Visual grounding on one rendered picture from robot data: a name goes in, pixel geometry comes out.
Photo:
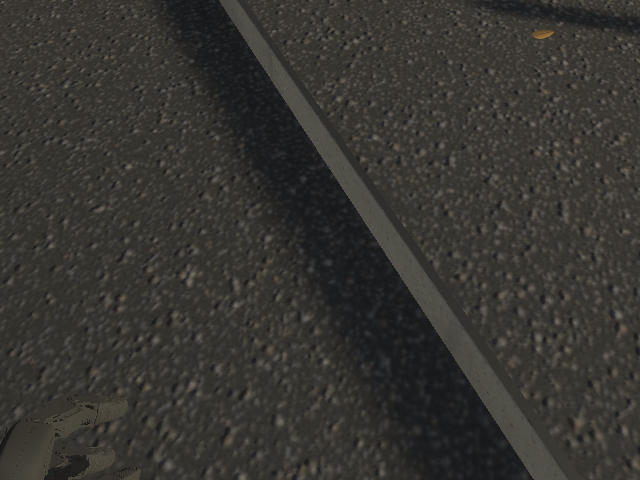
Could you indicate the robot left hand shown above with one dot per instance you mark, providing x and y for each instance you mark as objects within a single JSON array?
[{"x": 27, "y": 452}]

